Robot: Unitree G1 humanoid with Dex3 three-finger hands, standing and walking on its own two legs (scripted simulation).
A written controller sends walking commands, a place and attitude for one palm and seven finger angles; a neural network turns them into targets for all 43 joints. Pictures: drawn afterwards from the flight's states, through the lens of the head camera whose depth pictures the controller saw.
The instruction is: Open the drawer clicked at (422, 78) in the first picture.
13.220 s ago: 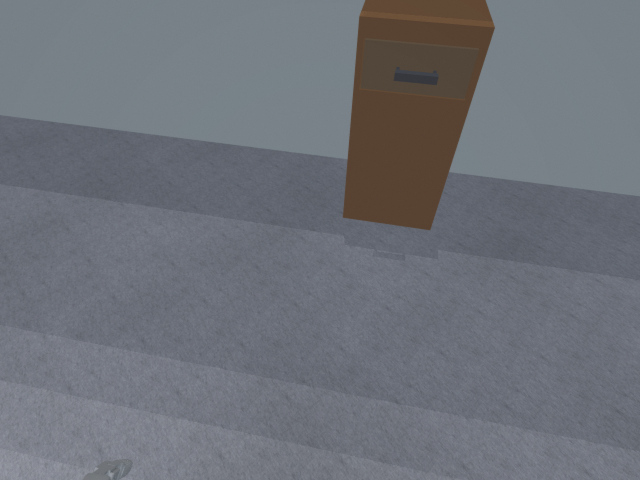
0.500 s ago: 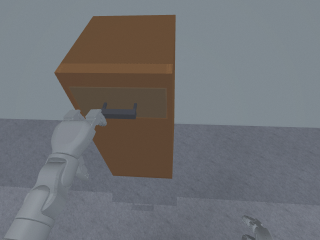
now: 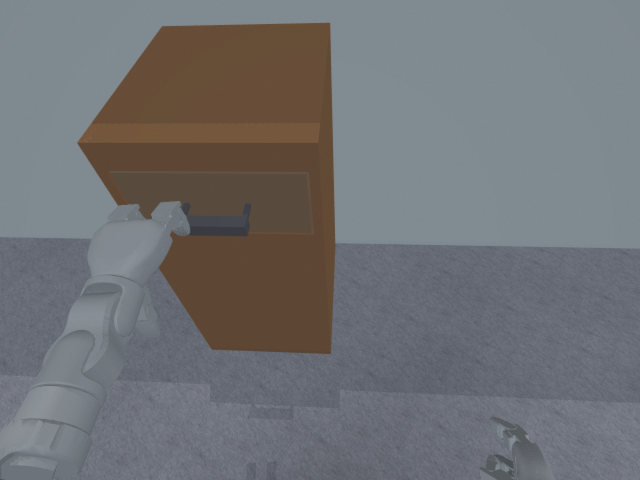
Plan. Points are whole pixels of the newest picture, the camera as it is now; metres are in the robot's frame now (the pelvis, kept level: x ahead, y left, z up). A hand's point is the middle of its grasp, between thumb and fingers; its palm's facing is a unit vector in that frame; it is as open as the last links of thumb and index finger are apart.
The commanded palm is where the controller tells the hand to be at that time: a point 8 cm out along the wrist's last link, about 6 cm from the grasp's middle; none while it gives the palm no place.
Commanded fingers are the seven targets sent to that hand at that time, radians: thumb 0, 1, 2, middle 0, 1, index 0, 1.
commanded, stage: move the hooked fingers above the handle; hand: left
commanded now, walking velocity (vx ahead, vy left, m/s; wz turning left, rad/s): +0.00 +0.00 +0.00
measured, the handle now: (213, 216) +0.54 +0.27 -0.06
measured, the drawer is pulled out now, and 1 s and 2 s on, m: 0.00 0.00 0.00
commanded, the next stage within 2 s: none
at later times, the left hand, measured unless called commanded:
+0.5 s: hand (164, 252) +0.39 +0.28 +0.03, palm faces -0.05 -0.02 -1.00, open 13.8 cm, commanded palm +0.38 +0.27 +0.09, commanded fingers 0.00 -0.50 0.30 -0.30 -1.20 -0.30 -1.20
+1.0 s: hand (194, 231) +0.46 +0.26 +0.00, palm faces -0.09 -0.03 -1.00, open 13.8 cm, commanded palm +0.45 +0.26 +0.07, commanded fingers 0.00 -0.50 0.30 -0.30 -1.20 -0.30 -1.20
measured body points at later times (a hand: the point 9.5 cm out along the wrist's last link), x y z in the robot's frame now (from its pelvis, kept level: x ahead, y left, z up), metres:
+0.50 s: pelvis +0.00 +0.02 -0.01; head +0.05 +0.00 +0.44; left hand +0.39 +0.27 +0.09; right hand +0.09 -0.25 -0.14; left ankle -0.02 +0.12 -0.73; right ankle -0.01 -0.09 -0.73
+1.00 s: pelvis -0.01 +0.04 -0.02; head +0.08 +0.04 +0.42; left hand +0.46 +0.26 +0.06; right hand +0.00 -0.23 -0.15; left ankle -0.02 +0.12 -0.73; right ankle -0.01 -0.09 -0.73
